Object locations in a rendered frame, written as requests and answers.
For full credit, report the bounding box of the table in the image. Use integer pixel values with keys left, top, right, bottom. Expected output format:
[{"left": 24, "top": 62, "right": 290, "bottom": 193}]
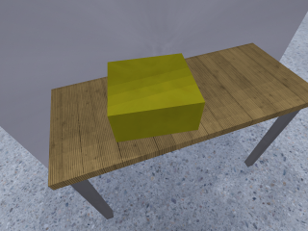
[{"left": 48, "top": 42, "right": 308, "bottom": 219}]

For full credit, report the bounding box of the carton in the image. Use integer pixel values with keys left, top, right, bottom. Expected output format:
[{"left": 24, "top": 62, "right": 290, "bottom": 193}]
[{"left": 107, "top": 53, "right": 205, "bottom": 142}]

